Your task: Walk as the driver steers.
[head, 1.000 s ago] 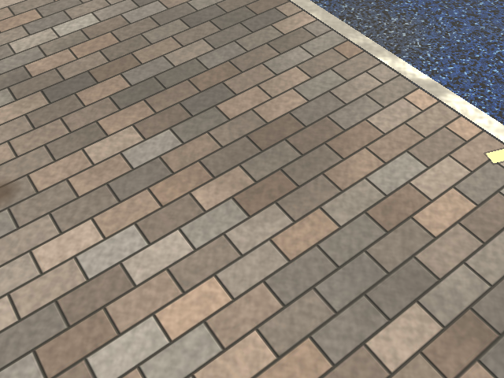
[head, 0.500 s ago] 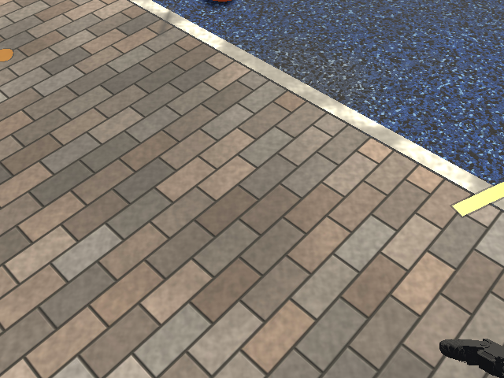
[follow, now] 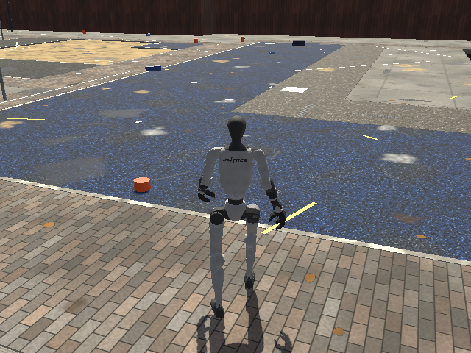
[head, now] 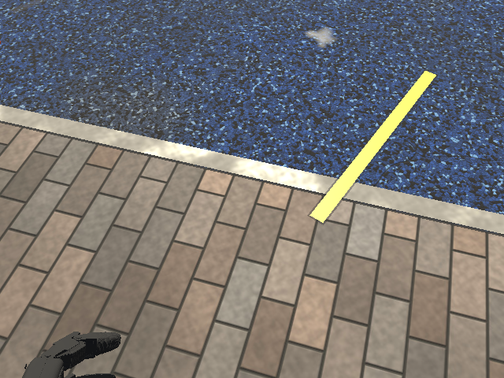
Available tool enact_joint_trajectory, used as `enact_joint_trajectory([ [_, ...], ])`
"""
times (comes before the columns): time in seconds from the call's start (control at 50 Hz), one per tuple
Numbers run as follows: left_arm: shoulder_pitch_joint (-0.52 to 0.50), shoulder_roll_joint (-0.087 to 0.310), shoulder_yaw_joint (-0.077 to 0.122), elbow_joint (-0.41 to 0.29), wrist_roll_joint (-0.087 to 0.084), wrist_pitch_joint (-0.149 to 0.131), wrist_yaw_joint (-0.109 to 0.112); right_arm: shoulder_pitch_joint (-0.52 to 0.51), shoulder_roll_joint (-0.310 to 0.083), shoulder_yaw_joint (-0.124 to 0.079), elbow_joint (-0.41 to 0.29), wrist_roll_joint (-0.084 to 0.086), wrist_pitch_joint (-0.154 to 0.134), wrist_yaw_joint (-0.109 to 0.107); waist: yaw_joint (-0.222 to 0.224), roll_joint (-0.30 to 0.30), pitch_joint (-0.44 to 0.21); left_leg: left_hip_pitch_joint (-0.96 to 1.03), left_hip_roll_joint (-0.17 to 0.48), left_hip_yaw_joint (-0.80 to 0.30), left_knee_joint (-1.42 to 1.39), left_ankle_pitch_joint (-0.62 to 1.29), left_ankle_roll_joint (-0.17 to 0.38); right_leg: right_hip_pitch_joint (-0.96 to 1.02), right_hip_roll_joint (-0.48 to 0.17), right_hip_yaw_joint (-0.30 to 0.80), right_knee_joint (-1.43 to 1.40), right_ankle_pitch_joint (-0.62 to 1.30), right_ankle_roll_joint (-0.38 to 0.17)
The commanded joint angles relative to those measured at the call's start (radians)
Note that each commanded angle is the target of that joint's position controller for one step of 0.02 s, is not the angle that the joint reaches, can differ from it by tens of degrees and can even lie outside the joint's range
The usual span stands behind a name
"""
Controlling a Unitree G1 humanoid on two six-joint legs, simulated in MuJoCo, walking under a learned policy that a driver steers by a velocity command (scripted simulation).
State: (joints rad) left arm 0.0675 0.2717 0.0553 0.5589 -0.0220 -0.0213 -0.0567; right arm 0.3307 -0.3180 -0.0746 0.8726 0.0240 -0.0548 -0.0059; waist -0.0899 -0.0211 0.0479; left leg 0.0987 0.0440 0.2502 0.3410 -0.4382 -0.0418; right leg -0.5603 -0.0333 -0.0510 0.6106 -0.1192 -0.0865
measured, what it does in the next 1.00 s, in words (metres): walks ahead, turning right: right foot, then left foot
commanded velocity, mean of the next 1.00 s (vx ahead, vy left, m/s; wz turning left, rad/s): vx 0.50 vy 0.00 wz -0.39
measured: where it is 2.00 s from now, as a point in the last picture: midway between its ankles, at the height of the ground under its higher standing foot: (319, 247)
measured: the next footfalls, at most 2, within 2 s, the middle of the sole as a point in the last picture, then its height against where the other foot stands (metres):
right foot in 0.02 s outside the picture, level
left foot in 0.48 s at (220, 367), level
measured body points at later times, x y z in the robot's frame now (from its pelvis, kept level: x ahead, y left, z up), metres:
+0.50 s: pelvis +0.29 +0.00 +0.00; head +0.31 -0.01 +0.45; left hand +0.42 +0.28 -0.10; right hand +0.45 -0.30 -0.07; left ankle +0.44 +0.08 -0.72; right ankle +0.14 -0.09 -0.72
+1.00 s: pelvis +0.53 -0.11 +0.00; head +0.55 -0.13 +0.45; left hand +0.85 +0.00 -0.05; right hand +0.40 -0.37 -0.13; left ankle +0.44 +0.08 -0.71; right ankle +0.59 -0.24 -0.72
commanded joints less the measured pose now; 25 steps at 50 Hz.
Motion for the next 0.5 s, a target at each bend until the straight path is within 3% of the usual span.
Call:
enact_joint_trajectory([
  [0.02, 0.349, 0.217, 0.105, 0.014, -0.001, 0.005, 0.022, -0.050, -0.185, -0.037, -0.074, 0.001, 0.000, -0.018, 0.256, 0.063, -0.208, -0.238, 0.175, -0.034, 0.526, 0.989, 0.092, 0.561, 0.074, 0.013, -0.074, 0.009, -0.102],
  [0.04, 0.355, 0.333, 0.121, 0.019, -0.011, 0.005, 0.038, 0.029, -0.038, 0.010, -0.130, -0.049, -0.018, -0.004, 0.156, -0.222, -0.273, -0.702, 0.009, -0.057, 0.896, 0.044, 0.033, 0.916, -0.195, 0.511, -0.101, -0.049, -0.253],
  [0.06, 0.378, 0.295, 0.103, -0.019, -0.003, -0.015, 0.032, -0.026, -0.080, 0.015, -0.156, -0.025, -0.058, 0.012, 0.195, -0.187, -0.461, -0.852, -0.079, -0.309, 1.079, -0.168, 0.029, 1.008, -0.316, 0.912, -0.274, -0.226, -0.367],
  [0.08, 0.352, 0.227, 0.082, -0.005, 0.007, -0.030, 0.026, -0.132, -0.145, -0.004, -0.186, 0.015, -0.080, 0.023, 0.221, -0.107, -0.336, -0.944, -0.020, -0.355, 1.074, -0.070, 0.046, 0.936, -0.283, 0.776, -0.307, -0.200, -0.302],
  [0.1, 0.306, 0.199, 0.072, 0.000, 0.004, -0.038, 0.027, -0.157, -0.131, 0.005, -0.198, 0.015, -0.091, 0.024, 0.183, -0.053, -0.223, -0.925, 0.019, -0.345, 0.984, 0.017, 0.060, 0.787, -0.239, 0.645, -0.311, -0.132, -0.264],
  [0.12, 0.234, 0.173, 0.062, -0.007, 0.006, -0.040, 0.028, -0.156, -0.124, 0.004, -0.185, -0.009, -0.093, 0.017, 0.133, 0.012, -0.155, -0.863, 0.051, -0.342, 0.892, 0.065, 0.053, 0.639, -0.198, 0.552, -0.318, -0.025, -0.233],
  [0.14, 0.187, 0.149, 0.053, -0.019, 0.016, -0.042, 0.031, -0.137, -0.136, -0.004, -0.177, -0.023, -0.083, 0.015, 0.097, 0.000, -0.127, -0.790, 0.073, -0.347, 0.833, 0.096, 0.045, 0.535, -0.169, 0.488, -0.335, 0.083, -0.221],
  [0.18, 0.158, 0.154, 0.051, -0.020, 0.019, -0.045, 0.038, -0.112, -0.123, -0.005, -0.172, -0.033, -0.060, 0.016, 0.063, -0.011, -0.106, -0.723, 0.074, -0.333, 0.764, 0.120, 0.016, 0.422, -0.149, 0.445, -0.369, 0.175, -0.227],
  [0.26, 0.199, 0.187, 0.060, 0.015, 0.010, -0.043, 0.064, -0.223, -0.060, 0.017, -0.201, -0.044, -0.042, 0.013, 0.091, -0.016, -0.055, -0.693, 0.041, -0.303, 0.512, 0.322, -0.033, 0.296, -0.082, 0.326, -0.382, 0.180, -0.197],
  [0.32, 0.244, 0.196, 0.064, 0.041, 0.003, -0.033, 0.073, -0.336, -0.040, 0.028, -0.226, -0.033, -0.048, 0.024, 0.140, -0.041, -0.040, -0.604, -0.013, -0.295, 0.297, 0.504, -0.034, 0.258, -0.045, 0.306, -0.365, 0.060, -0.148],
  [0.36, 0.279, 0.199, 0.066, 0.061, -0.002, -0.030, 0.072, -0.373, -0.057, 0.023, -0.242, -0.021, -0.053, 0.029, 0.155, -0.054, -0.039, -0.574, -0.030, -0.312, 0.237, 0.524, -0.027, 0.282, -0.064, 0.351, -0.338, 0.004, -0.135],
  [0.42, 0.293, 0.182, 0.063, 0.077, -0.005, -0.024, 0.074, -0.364, -0.098, 0.003, -0.249, -0.015, -0.063, 0.035, 0.139, -0.085, -0.045, -0.544, -0.035, -0.341, 0.174, 0.430, 0.003, 0.367, -0.096, 0.445, -0.249, -0.045, -0.114],
  [0.46, 0.276, 0.162, 0.058, 0.078, -0.001, -0.017, 0.075, -0.269, -0.112, -0.012, -0.226, -0.015, -0.071, 0.033, 0.086, -0.113, -0.066, -0.436, -0.040, -0.313, 0.133, 0.373, 0.040, 0.386, -0.086, 0.460, -0.170, -0.018, -0.087],
  [0.48, 0.287, 0.117, 0.043, 0.079, 0.005, -0.018, 0.073, -0.179, -0.134, -0.025, -0.207, -0.027, -0.077, 0.029, 0.049, -0.101, -0.126, -0.291, -0.007, -0.323, 0.122, 0.369, 0.075, 0.365, -0.041, 0.419, -0.056, 0.022, -0.055],
  [0.5, 0.312, 0.054, 0.018, 0.069, 0.021, -0.020, 0.072, -0.040, -0.184, -0.037, -0.196, -0.044, -0.080, 0.023, 0.003, 0.019, -0.259, -0.057, 0.163, -0.495, 0.128, 0.332, 0.140, 0.257, 0.022, 0.333, 0.225, -0.120, -0.014],
])
Keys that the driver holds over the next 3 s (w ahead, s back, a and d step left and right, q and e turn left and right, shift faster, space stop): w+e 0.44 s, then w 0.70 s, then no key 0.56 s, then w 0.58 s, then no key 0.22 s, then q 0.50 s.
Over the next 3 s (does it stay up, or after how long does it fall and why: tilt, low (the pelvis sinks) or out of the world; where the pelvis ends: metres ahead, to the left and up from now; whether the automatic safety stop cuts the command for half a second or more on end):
stays up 1.09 -0.35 0.01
